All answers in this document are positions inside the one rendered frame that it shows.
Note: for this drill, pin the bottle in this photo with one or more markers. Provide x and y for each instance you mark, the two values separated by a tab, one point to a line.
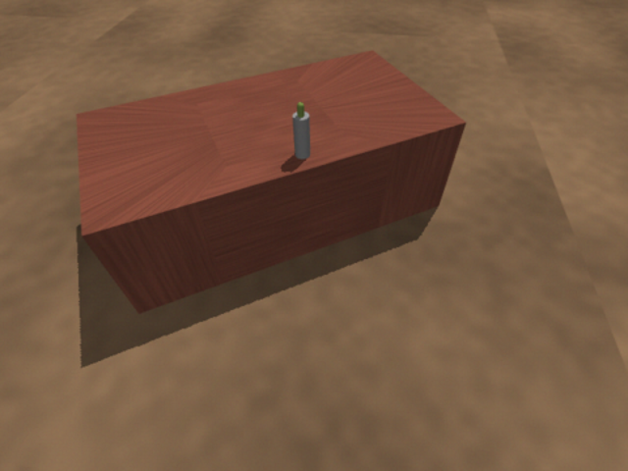
301	132

